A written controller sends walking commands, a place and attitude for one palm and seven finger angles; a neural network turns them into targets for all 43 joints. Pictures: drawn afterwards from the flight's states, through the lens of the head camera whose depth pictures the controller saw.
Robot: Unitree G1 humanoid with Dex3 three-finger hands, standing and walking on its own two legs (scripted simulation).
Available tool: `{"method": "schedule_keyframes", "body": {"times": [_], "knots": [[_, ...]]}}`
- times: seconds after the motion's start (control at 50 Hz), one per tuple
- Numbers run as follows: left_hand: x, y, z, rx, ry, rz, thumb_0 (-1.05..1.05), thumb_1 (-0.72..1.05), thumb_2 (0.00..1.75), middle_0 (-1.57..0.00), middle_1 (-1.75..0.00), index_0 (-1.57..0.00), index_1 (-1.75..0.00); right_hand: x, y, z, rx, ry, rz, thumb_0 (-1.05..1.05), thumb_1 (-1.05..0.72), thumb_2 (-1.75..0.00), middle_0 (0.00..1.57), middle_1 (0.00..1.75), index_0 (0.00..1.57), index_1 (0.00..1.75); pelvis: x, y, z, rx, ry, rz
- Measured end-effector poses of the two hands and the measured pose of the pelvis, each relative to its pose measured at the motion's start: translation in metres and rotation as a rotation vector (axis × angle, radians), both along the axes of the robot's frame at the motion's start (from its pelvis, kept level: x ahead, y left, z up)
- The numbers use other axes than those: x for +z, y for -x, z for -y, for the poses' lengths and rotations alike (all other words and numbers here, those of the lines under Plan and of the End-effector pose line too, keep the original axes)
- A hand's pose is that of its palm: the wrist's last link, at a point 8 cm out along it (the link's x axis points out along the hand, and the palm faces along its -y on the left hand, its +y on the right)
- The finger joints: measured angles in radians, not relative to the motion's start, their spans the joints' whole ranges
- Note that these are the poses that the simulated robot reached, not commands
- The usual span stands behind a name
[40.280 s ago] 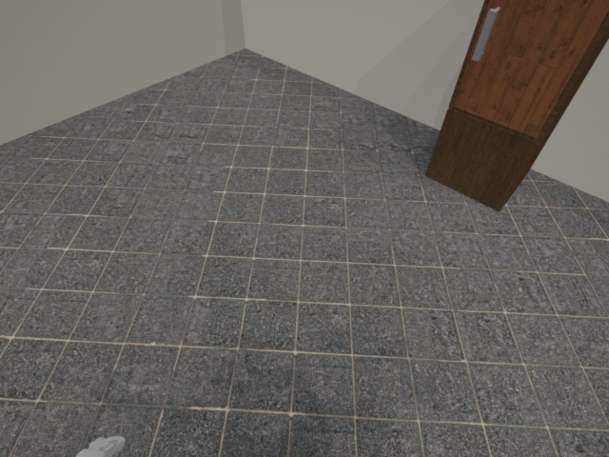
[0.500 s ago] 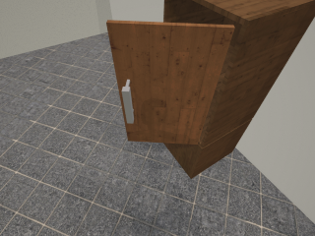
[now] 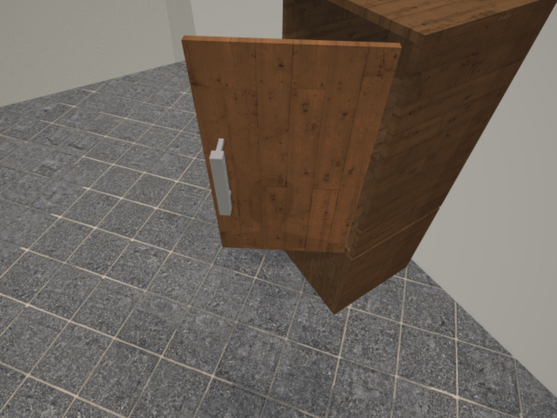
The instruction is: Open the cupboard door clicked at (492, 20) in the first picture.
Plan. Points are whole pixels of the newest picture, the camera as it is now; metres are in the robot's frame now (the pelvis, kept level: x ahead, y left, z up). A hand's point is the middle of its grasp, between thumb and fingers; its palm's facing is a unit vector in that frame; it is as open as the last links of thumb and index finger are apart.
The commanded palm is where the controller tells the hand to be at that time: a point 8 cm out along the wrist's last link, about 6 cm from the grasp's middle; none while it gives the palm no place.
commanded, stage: look again from close up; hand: left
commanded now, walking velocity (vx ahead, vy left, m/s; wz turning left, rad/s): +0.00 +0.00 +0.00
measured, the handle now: (223, 178) +0.59 +0.15 -0.04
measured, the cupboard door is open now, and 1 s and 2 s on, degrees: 55 55 55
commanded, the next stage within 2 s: raise the hand with hooked fingers in 0.56 s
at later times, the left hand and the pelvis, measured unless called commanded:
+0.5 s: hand out of the picture +0.04 +0.17 -0.17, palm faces +0.02 -0.97 -0.22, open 7.4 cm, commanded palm none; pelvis +0.02 +0.00 -0.01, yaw +1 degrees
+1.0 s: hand (173, 372) +0.19 +0.16 -0.04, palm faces +0.01 -1.00 -0.03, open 8.2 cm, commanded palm +0.14 +0.24 -0.06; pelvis -0.02 -0.03 -0.06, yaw +2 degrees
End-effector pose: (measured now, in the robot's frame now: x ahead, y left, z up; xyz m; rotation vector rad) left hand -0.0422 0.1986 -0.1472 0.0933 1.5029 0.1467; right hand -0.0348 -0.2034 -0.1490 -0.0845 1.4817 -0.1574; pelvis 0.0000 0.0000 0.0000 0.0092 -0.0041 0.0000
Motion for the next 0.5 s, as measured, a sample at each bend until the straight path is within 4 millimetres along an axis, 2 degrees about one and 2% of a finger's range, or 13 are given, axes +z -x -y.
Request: {"method": "schedule_keyframes", "body": {"times": [0.08, 0.14, 0.34, 0.5], "knots": [[-0.001, -0.003, 0.005, -0.009, -0.001, 0.008, 0.01, 0.91, 0.90, -0.20, -0.30, -0.20, -0.30, -0.001, -0.006, 0.002, 0.004, -0.004, 0.012, 0.00, -0.90, -0.90, 0.20, 0.30, 0.20, 0.30, -0.001, -0.001, 0.003, -0.001, 0.006, -0.003], [-0.004, -0.009, 0.004, -0.025, -0.007, 0.030, 0.01, 0.90, 0.90, -0.20, -0.30, -0.20, -0.30, -0.005, -0.017, 0.005, 0.024, -0.007, 0.045, 0.00, -0.90, -0.90, 0.20, 0.30, 0.20, 0.30, -0.005, -0.002, 0.003, 0.009, 0.016, -0.009], [0.002, -0.052, -0.018, -0.038, -0.067, 0.143, 0.01, 0.91, 0.90, -0.20, -0.30, -0.20, -0.30, -0.009, -0.054, 0.016, 0.060, 0.014, 0.144, 0.02, -0.93, -0.90, 0.20, 0.30, 0.20, 0.30, -0.007, -0.016, 0.001, 0.015, 0.004, 0.008], [0.005, -0.076, -0.024, -0.056, -0.079, 0.189, 0.01, 0.91, 0.90, -0.20, -0.30, -0.20, -0.30, -0.003, -0.070, 0.026, 0.078, 0.033, 0.166, 0.01, -0.92, -0.90, 0.20, 0.30, 0.20, 0.30, -0.005, -0.019, 0.005, 0.011, 0.000, 0.012]]}}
